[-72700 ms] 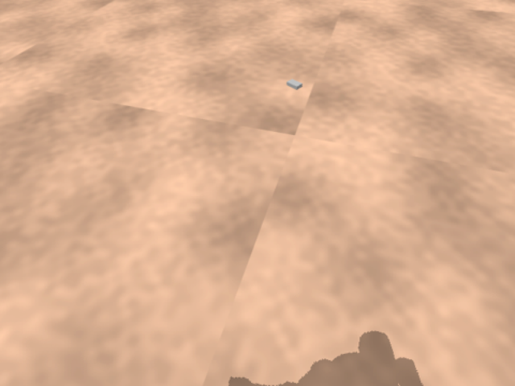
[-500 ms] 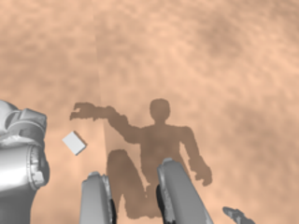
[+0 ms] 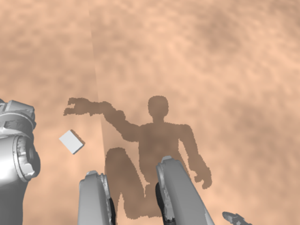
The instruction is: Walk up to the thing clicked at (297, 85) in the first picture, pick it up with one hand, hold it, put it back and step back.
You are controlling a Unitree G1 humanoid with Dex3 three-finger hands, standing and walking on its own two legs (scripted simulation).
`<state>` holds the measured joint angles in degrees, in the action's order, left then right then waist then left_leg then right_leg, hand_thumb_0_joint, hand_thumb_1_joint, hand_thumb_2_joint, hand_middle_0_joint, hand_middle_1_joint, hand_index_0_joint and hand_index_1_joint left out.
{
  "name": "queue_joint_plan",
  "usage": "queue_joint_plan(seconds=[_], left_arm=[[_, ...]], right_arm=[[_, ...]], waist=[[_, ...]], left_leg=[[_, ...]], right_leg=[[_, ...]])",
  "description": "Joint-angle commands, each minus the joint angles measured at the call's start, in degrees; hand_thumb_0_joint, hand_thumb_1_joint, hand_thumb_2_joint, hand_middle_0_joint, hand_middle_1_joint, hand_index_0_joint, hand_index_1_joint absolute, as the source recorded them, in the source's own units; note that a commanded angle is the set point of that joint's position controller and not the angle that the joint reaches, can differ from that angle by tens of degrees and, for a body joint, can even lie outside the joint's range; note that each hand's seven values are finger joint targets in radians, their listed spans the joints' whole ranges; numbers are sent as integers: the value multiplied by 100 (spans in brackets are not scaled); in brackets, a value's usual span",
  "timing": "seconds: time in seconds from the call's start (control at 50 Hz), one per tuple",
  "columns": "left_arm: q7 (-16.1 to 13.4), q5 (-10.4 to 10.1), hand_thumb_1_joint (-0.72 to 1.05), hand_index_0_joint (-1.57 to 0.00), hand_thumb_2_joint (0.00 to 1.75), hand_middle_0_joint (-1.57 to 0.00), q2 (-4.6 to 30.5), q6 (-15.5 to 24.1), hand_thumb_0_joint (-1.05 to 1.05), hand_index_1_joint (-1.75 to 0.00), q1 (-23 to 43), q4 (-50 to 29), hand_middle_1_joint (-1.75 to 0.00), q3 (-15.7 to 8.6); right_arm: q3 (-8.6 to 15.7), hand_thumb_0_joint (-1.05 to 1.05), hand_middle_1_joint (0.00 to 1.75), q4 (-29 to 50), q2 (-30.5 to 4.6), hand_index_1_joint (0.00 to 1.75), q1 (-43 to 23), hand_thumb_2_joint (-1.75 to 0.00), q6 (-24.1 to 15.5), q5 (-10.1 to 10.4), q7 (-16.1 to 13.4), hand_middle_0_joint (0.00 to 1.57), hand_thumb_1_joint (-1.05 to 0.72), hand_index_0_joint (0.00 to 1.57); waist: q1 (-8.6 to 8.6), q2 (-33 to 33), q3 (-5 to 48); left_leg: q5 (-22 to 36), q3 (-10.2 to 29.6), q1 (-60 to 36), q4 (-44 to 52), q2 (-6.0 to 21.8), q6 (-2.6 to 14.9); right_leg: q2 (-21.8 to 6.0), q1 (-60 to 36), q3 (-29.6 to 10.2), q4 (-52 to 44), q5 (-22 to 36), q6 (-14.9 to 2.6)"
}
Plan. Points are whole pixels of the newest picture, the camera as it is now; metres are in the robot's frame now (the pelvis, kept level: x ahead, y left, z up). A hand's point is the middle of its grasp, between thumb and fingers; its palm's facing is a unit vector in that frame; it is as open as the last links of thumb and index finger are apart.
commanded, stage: go down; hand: left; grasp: from above
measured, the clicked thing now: (71, 142) +0.46 +0.28 -0.52
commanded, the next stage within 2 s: approach in 1.36 s
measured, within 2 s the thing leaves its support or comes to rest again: neither
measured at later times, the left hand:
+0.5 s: hand (4, 115) +0.46 +0.32 -0.08, palm faces -0.09 -0.40 -0.91, open 13.4 cm
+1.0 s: hand (1, 117) +0.45 +0.32 -0.08, palm faces -0.10 -0.40 -0.91, open 13.6 cm
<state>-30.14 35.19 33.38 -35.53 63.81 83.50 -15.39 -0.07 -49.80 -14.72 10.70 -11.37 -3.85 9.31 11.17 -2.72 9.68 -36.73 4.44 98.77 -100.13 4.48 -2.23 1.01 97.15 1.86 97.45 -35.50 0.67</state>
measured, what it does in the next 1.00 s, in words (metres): stands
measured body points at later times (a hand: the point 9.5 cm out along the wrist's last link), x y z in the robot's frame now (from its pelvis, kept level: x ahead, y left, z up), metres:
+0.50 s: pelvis +0.00 +0.00 +0.00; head +0.20 +0.03 +0.40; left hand +0.46 +0.34 -0.03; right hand +0.03 -0.26 -0.13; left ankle +0.06 +0.14 -0.50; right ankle +0.07 -0.13 -0.50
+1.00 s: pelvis +0.00 +0.00 +0.01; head +0.20 +0.03 +0.41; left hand +0.46 +0.34 -0.02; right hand +0.04 -0.26 -0.12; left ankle +0.06 +0.14 -0.50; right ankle +0.07 -0.13 -0.50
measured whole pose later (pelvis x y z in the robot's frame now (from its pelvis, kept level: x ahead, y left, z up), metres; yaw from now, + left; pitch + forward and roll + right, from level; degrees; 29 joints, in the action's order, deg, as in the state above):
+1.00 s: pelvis +0.00 +0.00 +0.01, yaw -1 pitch +35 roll -5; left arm -28.7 36.8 34.6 -37.0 65.1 84.2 -14.8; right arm -0.4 -50.2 -14.2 11.0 -11.8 -3.0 8.4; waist 11.2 -2.6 9.6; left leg -36.5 4.8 97.4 -98.7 4.8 -2.0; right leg 1.4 95.4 2.3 95.1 -34.7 0.9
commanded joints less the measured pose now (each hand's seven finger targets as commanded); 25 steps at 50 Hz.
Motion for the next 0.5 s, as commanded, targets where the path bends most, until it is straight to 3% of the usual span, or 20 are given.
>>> queue_joint_plan(seconds=[0.0,0.12,0.22,0.24,0.36,0.48], left_arm=[[-177,330,-41,-23,86,-26,1563,14,0,-90,2187,-823,-87,176],[-139,384,-41,-24,85,-27,1612,-6,0,-89,2317,-645,-86,224],[-121,423,-42,-23,86,-26,1620,-34,0,-90,2375,-556,-87,215],[-99,395,-44,-22,88,-25,1640,-37,0,-91,2442,-619,-88,194],[-12,415,-43,-22,86,-25,1594,-94,0,-93,2370,-848,-90,267],[4,471,-44,-20,88,-23,1702,-123,0,-94,2286,-806,-91,229]], right_arm=[[331,0,30,125,-1114,30,1098,-90,-83,71,-50,20,-91,20],[318,0,30,30,-1145,30,1070,-90,-124,100,-100,20,-91,20],[287,0,30,24,-1135,30,1135,-91,-140,112,-96,20,-91,20],[294,0,30,41,-1132,30,1181,-91,-144,117,-100,20,-91,20],[344,0,30,79,-1151,30,1128,-91,-150,155,-80,20,-92,20],[312,0,30,57,-1115,30,1162,-91,-139,155,-107,20,-92,20]], waist=[[10,-956,3721],[52,-1024,3394],[47,-1117,3546],[111,-1040,3546],[42,-1122,3725],[31,-1086,3560]], left_leg=[[1483,-361,-2391,1028,-192,244],[1068,-211,-2457,1159,-144,205],[1366,-251,-2442,1054,-145,204],[1449,-262,-2432,969,-147,227],[1385,-229,-2633,1151,-148,207],[1424,-249,-2446,1148,-148,224]], right_leg=[[145,-2246,160,-1220,1627,-180],[163,-1797,229,-1267,1072,-192],[167,-1901,227,-1148,1416,-195],[158,-1915,213,-1125,1531,-182],[182,-1980,242,-1239,1425,-197],[175,-2061,224,-1230,1495,-187]])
